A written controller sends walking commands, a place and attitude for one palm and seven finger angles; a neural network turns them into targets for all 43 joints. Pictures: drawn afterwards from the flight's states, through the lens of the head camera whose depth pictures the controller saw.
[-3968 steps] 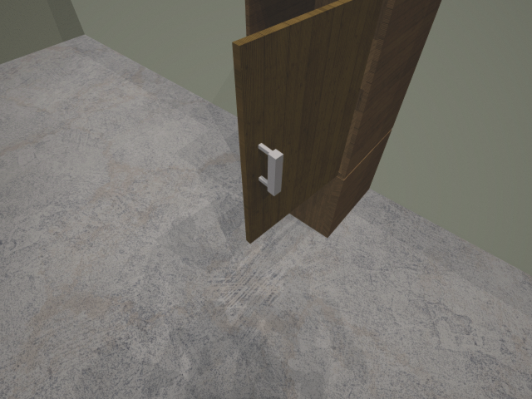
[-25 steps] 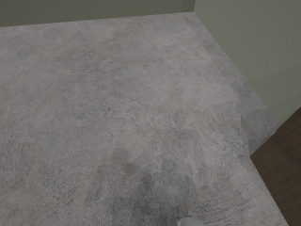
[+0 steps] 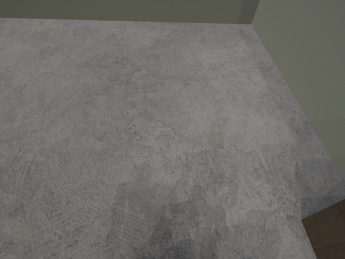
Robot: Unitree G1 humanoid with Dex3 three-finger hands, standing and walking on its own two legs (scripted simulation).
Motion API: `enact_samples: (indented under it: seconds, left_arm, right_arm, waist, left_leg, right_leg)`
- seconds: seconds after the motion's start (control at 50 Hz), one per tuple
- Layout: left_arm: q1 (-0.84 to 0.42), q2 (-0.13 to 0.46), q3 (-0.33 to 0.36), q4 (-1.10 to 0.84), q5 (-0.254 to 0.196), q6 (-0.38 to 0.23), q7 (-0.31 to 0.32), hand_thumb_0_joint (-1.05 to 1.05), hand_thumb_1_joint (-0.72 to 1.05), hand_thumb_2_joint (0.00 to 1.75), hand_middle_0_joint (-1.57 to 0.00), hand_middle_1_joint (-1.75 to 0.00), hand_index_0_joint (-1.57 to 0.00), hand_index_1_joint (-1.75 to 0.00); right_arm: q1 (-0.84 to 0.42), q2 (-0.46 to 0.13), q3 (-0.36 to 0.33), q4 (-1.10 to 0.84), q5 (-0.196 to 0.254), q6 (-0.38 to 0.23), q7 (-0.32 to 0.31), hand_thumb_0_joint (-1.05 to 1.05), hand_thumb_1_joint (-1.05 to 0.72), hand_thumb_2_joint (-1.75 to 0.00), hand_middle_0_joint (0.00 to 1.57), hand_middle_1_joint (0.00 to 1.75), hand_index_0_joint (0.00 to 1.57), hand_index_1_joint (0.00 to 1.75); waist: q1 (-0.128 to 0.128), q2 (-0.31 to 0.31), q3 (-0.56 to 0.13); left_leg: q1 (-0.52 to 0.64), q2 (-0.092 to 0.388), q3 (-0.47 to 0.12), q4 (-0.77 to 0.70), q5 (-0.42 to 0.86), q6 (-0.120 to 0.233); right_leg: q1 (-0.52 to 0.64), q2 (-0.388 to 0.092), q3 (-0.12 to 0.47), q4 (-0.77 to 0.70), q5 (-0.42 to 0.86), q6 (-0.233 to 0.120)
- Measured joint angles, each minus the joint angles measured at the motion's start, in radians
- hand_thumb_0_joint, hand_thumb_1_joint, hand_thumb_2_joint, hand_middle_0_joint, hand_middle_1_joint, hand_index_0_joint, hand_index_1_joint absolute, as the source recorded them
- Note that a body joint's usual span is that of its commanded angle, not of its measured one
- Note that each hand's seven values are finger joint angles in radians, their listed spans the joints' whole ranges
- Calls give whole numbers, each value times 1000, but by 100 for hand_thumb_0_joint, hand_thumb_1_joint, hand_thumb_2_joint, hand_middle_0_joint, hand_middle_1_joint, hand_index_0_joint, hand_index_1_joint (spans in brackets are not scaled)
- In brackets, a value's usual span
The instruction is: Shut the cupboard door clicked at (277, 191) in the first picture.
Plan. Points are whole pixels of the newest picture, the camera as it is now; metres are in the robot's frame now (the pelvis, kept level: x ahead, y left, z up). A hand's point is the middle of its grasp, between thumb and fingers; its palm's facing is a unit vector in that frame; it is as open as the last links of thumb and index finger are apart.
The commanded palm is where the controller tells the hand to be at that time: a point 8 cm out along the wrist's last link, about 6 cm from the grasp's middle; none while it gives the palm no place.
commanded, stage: turn to face it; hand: left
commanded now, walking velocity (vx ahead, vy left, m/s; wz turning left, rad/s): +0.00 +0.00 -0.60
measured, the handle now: out of the picture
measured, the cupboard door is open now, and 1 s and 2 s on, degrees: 6 6 6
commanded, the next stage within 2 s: take the last steps up to it in 1.98 s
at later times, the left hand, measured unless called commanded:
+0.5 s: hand (96, 234) +0.18 +0.23 -0.18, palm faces -0.25 -0.93 -0.26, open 7.4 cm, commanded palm none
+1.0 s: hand (142, 208) +0.26 +0.11 -0.15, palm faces -0.58 -0.78 -0.25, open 7.4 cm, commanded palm none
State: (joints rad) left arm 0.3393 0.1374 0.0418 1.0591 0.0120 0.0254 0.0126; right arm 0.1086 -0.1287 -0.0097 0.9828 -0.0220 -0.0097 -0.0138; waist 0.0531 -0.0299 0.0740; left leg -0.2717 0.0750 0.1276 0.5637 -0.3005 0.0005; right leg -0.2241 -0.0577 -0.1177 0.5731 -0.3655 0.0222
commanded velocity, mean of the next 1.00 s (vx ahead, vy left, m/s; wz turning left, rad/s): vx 0.00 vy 0.00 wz -0.60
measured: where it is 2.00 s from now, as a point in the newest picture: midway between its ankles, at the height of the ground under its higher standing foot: outside the picture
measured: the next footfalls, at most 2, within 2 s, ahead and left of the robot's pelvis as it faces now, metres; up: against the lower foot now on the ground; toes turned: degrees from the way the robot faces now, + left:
left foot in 0.46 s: +0.13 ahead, +0.13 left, +0.00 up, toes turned -14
right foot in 0.78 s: +0.02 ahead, -0.11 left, +0.00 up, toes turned -33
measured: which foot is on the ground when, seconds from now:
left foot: down 0.00-0.16, up 0.18-0.44, down 0.46-0.78, up 0.80-1.00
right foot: down 0.00-0.44, up 0.46-0.76, down 0.78-1.00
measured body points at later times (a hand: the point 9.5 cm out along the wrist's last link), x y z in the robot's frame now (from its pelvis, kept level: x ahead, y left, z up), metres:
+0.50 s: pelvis +0.05 +0.03 -0.01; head +0.11 +0.03 +0.44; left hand +0.20 +0.28 -0.16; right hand +0.08 -0.26 -0.13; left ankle +0.10 +0.14 -0.73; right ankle -0.02 -0.10 -0.71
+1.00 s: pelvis +0.06 +0.01 +0.00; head +0.10 -0.03 +0.45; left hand +0.29 +0.15 -0.13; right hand -0.05 -0.24 -0.14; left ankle +0.13 +0.13 -0.68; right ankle -0.01 -0.09 -0.73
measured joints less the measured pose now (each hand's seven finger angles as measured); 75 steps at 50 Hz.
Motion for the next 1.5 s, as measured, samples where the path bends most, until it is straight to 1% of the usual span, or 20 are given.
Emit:
enact_samples:
  seconds: [0.08, 0.16, 0.22, 0.28, 0.42, 0.46, 0.52, 0.58, 0.72, 0.8, 0.86, 0.92, 1.02, 1.1, 1.12, 1.18, 1.26, 1.4, 1.46, 1.5]
  left_arm:
    - [-37, 3, 17, -7, 1, 26, -19, 1, 92, 89, -20, -30, -20, -30]
    - [-62, 24, 39, -56, 11, 12, -25, 1, 91, 89, -20, -30, -20, -30]
    - [-96, 34, 47, -83, 15, -5, -12, 1, 91, 89, -20, -30, -20, -30]
    - [-112, 54, 52, -110, 14, -8, 4, 0, 91, 89, -20, -30, -20, -30]
    - [-120, 115, 58, -132, 15, 20, -1, 0, 91, 89, -20, -30, -20, -30]
    - [-122, 124, 58, -139, 7, 32, -7, 0, 91, 89, -20, -30, -20, -30]
    - [-159, 148, 61, -146, 7, 46, -19, 1, 91, 89, -20, -30, -19, -30]
    - [-199, 157, 62, -167, 6, 48, -34, 1, 91, 90, -19, -30, -19, -30]
    - [-252, 136, 42, -212, 4, 47, -53, 1, 91, 90, -19, -30, -19, -30]
    - [-247, 129, 28, -233, 8, 21, -53, 0, 91, 90, -19, -30, -19, -30]
    - [-239, 97, 14, -225, 6, 11, -34, 0, 91, 89, -20, -30, -19, -30]
    - [-214, 80, 8, -217, 6, 20, -22, 0, 91, 89, -20, -30, -20, -30]
    - [-179, 74, 8, -199, 12, 29, -23, 0, 91, 89, -20, -30, -20, -30]
    - [-159, 84, 19, -187, 9, 38, -25, 1, 90, 89, -20, -30, -20, -30]
    - [-150, 85, 22, -188, 5, 43, -26, 1, 90, 89, -20, -30, -20, -30]
    - [-161, 110, 36, -175, 4, 56, -32, 1, 91, 89, -20, -30, -20, -30]
    - [-172, 125, 51, -172, 4, 57, -46, 1, 91, 89, -20, -30, -20, -30]
    - [-185, 115, 46, -181, 4, 56, -57, 1, 91, 90, -19, -30, -19, -30]
    - [-179, 119, 37, -197, 7, 38, -59, 1, 91, 90, -20, -30, -19, -30]
    - [-186, 104, 30, -193, 6, 17, -46, 1, 91, 90, -20, -30, -19, -30]
  right_arm:
    - [-10, 16, -3, -8, 0, 10, -16, 0, -91, -90, 20, 30, 20, 30]
    - [3, -14, -29, -17, 7, 30, -17, -1, -91, -90, 20, 30, 21, 30]
    - [3, -60, -50, -10, 14, 62, -19, 0, -91, -90, 20, 30, 21, 30]
    - [-7, -90, -57, -11, 15, 73, -20, 0, -91, -90, 20, 30, 20, 30]
    - [-12, -109, -49, -75, 20, 53, -10, 1, -91, -90, 20, 30, 20, 29]
    - [5, -119, -41, -96, 14, 32, -7, 1, -91, -90, 20, 30, 20, 29]
    - [29, -106, -22, -106, -2, 18, -10, 1, -91, -90, 20, 30, 20, 29]
    - [62, -96, -9, -105, -9, 20, -14, 1, -91, -90, 20, 30, 20, 30]
    - [113, -104, -18, -82, -8, 30, -6, 1, -90, -90, 20, 30, 21, 30]
    - [147, -124, -33, -73, 4, 46, 3, 1, -90, -90, 20, 30, 21, 30]
    - [119, -152, -45, -58, 10, 78, -6, 1, -90, -90, 20, 30, 20, 30]
    - [100, -153, -48, -62, 11, 80, -7, 1, -91, -90, 20, 30, 20, 30]
    - [86, -129, -42, -91, 14, 68, 0, 1, -91, -90, 20, 30, 20, 29]
    - [81, -109, -31, -108, 19, 46, -1, 1, -91, -90, 20, 30, 20, 30]
    - [88, -110, -26, -115, 17, 35, -1, 1, -91, -90, 20, 30, 20, 30]
    - [90, -84, -10, -114, 2, 18, -7, 1, -90, -90, 20, 30, 20, 30]
    - [107, -66, 2, -109, -7, 19, -13, 1, -90, -90, 20, 30, 20, 30]
    - [114, -86, -17, -90, -6, 28, -5, 1, -90, -90, 20, 30, 21, 30]
    - [127, -104, -30, -87, 2, 38, 2, 1, -90, -90, 21, 30, 21, 30]
    - [111, -131, -41, -76, 8, 59, 0, 1, -90, -90, 20, 30, 21, 30]
  waist:
    - [-9, 15, 25]
    - [-18, 40, 23]
    - [-18, 69, 27]
    - [-13, 60, 36]
    - [-29, 11, 24]
    - [-38, 20, 8]
    - [-42, 1, 17]
    - [-45, 5, 27]
    - [-72, 49, 41]
    - [-81, 51, 19]
    - [-90, 89, 32]
    - [-91, 83, 32]
    - [-78, 47, 17]
    - [-63, 20, 2]
    - [-62, 26, -10]
    - [-58, -1, 0]
    - [-47, 4, 16]
    - [-57, 49, 23]
    - [-62, 54, 8]
    - [-61, 83, 13]
  left_leg:
    - [30, 18, 48, -7, -12, -1]
    - [18, 47, 87, 67, -67, -20]
    - [-79, 18, -14, 315, -203, -36]
    - [-156, -23, -73, 476, -208, -51]
    - [-111, -40, -101, 161, -68, -60]
    - [-69, -23, -108, 25, 29, -33]
    - [-64, -10, -69, 54, -6, -2]
    - [-25, 13, -45, -5, 10, -4]
    - [27, 76, 31, -36, 9, -24]
    - [-16, 90, 63, 117, -100, -52]
    - [-130, 49, -53, 412, -215, -64]
    - [-200, 19, -82, 533, -159, -78]
    - [-187, -7, -90, 378, -118, -82]
    - [-89, -28, -92, 109, -39, -71]
    - [-60, -20, -95, 30, -20, -46]
    - [-59, -11, -65, 46, -26, -1]
    - [1, 24, -29, -23, 6, -5]
    - [46, 84, 54, -21, -18, -30]
    - [20, 102, 88, 79, -76, -50]
    - [-56, 91, 14, 267, -199, -61]
  right_leg:
    - [-62, 22, 31, 134, -86, -3]
    - [-49, 42, 35, 37, 43, -28]
    - [-55, 64, 47, 40, 10, -57]
    - [-40, 74, 87, -9, 43, -55]
    - [-39, 81, 195, -30, 55, -21]
    - [-73, 98, 210, 39, 19, -11]
    - [-171, 98, 188, 336, -155, 2]
    - [-229, 81, 130, 495, -156, 23]
    - [-153, 56, 55, 230, -84, 13]
    - [-48, 50, 56, -15, 62, -31]
    - [-68, 73, 79, 25, 38, -45]
    - [-55, 78, 115, -18, 74, -39]
    - [-56, 79, 176, -50, 96, -29]
    - [-87, 90, 224, -13, 79, -7]
    - [-106, 103, 230, 13, 66, -2]
    - [-201, 105, 201, 274, -121, 6]
    - [-264, 82, 117, 495, -130, 29]
    - [-164, 50, 47, 232, -70, 16]
    - [-67, 44, 38, 15, 83, -22]
    - [-87, 61, 47, 47, 53, -55]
